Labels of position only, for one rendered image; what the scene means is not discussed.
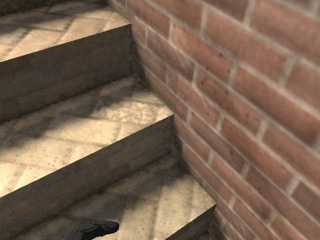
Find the robot left hand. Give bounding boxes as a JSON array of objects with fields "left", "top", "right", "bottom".
[{"left": 63, "top": 219, "right": 120, "bottom": 240}]

